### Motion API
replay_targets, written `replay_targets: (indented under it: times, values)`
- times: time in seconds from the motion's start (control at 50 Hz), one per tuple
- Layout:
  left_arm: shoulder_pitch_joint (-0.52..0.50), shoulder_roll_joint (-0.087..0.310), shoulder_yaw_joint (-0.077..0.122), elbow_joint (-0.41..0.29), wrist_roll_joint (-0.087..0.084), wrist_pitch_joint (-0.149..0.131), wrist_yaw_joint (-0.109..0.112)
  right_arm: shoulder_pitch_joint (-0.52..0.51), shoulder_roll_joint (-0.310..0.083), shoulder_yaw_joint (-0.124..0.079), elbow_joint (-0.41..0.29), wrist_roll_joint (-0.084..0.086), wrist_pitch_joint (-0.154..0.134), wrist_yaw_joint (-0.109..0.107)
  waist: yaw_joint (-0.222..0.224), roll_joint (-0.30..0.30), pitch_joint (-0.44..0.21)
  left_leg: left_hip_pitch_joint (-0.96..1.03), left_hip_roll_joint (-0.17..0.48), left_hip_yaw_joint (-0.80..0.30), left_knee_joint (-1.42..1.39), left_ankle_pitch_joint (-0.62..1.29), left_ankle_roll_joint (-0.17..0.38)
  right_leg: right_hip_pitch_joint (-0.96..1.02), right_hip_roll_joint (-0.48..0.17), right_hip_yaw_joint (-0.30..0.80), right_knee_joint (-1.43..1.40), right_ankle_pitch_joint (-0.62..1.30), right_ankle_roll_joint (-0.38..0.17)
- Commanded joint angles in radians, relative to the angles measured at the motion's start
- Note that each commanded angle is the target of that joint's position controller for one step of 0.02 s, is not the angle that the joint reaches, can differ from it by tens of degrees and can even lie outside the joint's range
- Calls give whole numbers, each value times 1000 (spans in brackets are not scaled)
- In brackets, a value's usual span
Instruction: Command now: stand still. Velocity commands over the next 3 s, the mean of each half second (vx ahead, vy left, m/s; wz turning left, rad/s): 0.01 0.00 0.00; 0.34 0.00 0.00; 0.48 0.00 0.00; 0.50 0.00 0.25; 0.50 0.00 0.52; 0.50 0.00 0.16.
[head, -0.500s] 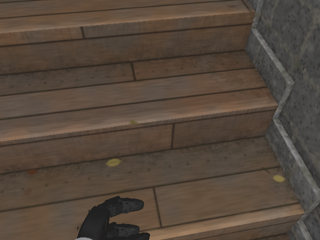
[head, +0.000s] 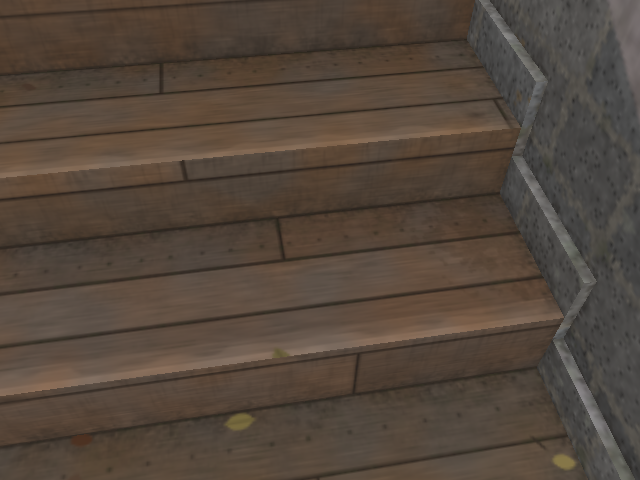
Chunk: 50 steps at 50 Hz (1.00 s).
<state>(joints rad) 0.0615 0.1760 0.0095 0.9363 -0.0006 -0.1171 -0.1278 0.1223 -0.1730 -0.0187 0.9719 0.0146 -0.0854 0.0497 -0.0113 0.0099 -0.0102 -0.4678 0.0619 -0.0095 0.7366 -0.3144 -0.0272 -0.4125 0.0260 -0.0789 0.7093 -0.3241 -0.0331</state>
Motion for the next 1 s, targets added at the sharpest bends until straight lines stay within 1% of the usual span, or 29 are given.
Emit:
replay_targets:
  times: [0.02,0.06,0.1,0.14,0.16,0.2,0.24,0.44,0.48,0.52,0.54,0.6,0.66,0.68,0.7,0.74,0.76,0.78,0.8,0.82,0.84,0.86,0.88,0.9,0.92,0.94,0.96,0.98,1.0]
  values:
    - [35,66,19,-33,31,8,14,-72,-77,-8,-56,8,-18,16,34,58,-60,86,3,-54,-215,80,70,71,-66,55,-141,49,-38]
    - [19,72,27,-35,21,10,15,-65,-82,-7,-57,0,-2,22,17,10,-59,136,-14,-35,-206,108,64,49,-68,61,-167,57,-53]
    - [-15,67,28,-40,14,10,18,-58,-96,-13,-56,0,-2,17,0,0,-83,168,-24,-15,-200,146,69,63,-80,63,-161,112,-56]
    - [-19,67,32,-39,14,11,25,-50,-76,-8,-52,-4,-5,14,0,-5,-87,181,-25,-11,-204,176,77,67,-83,63,-153,131,-48]
    - [12,86,39,-20,20,13,29,-34,-69,-6,-44,-13,-5,19,7,1,-83,177,-24,-22,-219,181,92,74,-83,55,-152,126,-41]
    - [10,70,41,-13,19,11,37,-36,-70,-7,-45,-4,-3,17,9,3,-80,200,-19,-36,-227,201,101,60,-87,58,-142,119,-24]
    - [9,55,38,-8,18,7,41,-54,-79,-10,-55,-5,1,14,9,-3,-92,227,-23,-30,-238,238,105,57,-90,59,-143,116,-17]
    - [29,75,39,11,9,13,55,-16,-80,-15,-30,-1,12,12,6,-19,-73,267,-41,-7,-242,290,112,42,-95,56,-150,116,-1]
    - [79,85,44,38,21,21,58,28,-90,-23,-4,-12,20,10,-1,-24,-36,250,-42,-14,-286,63,131,26,-101,64,-180,-50,-20]
    - [86,124,61,41,50,25,70,54,-132,-45,6,-40,25,-1,-7,-17,18,217,-11,-84,-332,-186,195,-28,-110,91,-193,-219,-80]
    - [76,125,66,39,58,23,80,54,-135,-49,4,-49,23,-12,-8,-9,28,213,17,-134,-360,-233,231,-43,-114,104,-188,-221,-109]
    - [102,79,70,43,54,21,95,71,-105,-46,7,-52,19,-29,2,27,13,220,77,-219,-421,-236,297,-9,-101,88,-149,-121,-150]
    - [151,61,72,57,55,23,90,101,-94,-44,22,-49,33,-30,14,20,12,198,57,-172,-411,-203,287,76,-89,81,-167,-107,-161]
    - [155,42,70,63,60,24,86,98,-92,-44,10,-40,34,-34,18,-10,5,195,34,-127,-364,-158,273,92,-94,96,-177,-90,-179]
    - [177,47,70,70,61,22,84,104,-79,-40,9,-45,35,-33,21,-36,0,170,2,-81,-311,-127,261,119,-112,132,-209,-100,-205]
    - [284,87,79,103,63,24,85,98,-38,-27,4,-50,36,-23,64,-149,-2,17,-86,31,-106,-55,198,281,-206,314,-323,-39,-291]
    - [361,126,86,140,62,31,87,82,-8,-22,-7,-52,28,-26,93,-219,21,-152,-97,62,28,-40,165,410,-309,463,-387,60,-350]
    - [452,140,83,176,62,36,89,92,2,-12,6,-49,20,-24,118,-239,48,-289,-63,56,201,-47,166,489,-410,566,-435,160,-402]
    - [508,136,81,196,62,37,94,92,-13,-14,14,-51,14,-25,150,-233,55,-370,-42,36,516,-126,161,500,-467,604,-465,269,-425]
    - [586,134,78,222,63,37,105,43,-15,-11,-3,-43,13,-20,188,-208,54,-548,-44,13,906,-225,160,592,-502,598,-454,385,-433]
    - [663,106,65,267,82,42,117,-71,-11,0,-57,-48,8,-7,226,-188,51,-807,-49,-32,1272,-303,184,736,-515,590,-435,439,-406]
    - [663,45,37,291,100,44,129,-179,0,14,-123,-63,6,1,221,-141,43,-1014,-41,-61,1449,-357,219,832,-502,531,-417,437,-337]
    - [655,-8,15,311,115,45,134,-268,14,25,-191,-63,11,-2,205,-101,67,-1163,-25,-65,1529,-433,248,841,-482,470,-420,382,-286]
    - [649,-57,-9,336,118,46,134,-330,34,37,-241,-62,18,-3,184,-61,71,-1252,-11,-62,1564,-469,282,804,-447,407,-421,273,-251]
    - [626,-61,-19,339,131,50,130,-354,83,67,-282,-54,29,-1,149,-69,79,-1257,9,-59,1540,-473,313,678,-413,340,-470,191,-231]
    - [574,-63,-25,332,150,44,128,-346,112,93,-322,-38,39,-3,103,-94,100,-1229,21,-65,1528,-476,338,515,-384,292,-530,121,-225]
    - [431,-53,-27,303,188,30,115,-315,109,104,-366,-19,53,-10,10,-32,117,-1040,59,-63,1270,-328,370,254,-323,184,-622,43,-181]
    - [219,16,-13,203,166,10,103,-250,40,80,-367,-12,56,-19,-94,31,73,-613,70,4,901,-126,349,-122,-210,62,-696,-55,-147]
    - [242,126,14,151,102,-5,72,-394,12,96,-411,-25,83,7,-73,-21,27,-81,19,98,769,-138,225,-524,-213,77,-914,-97,-190]
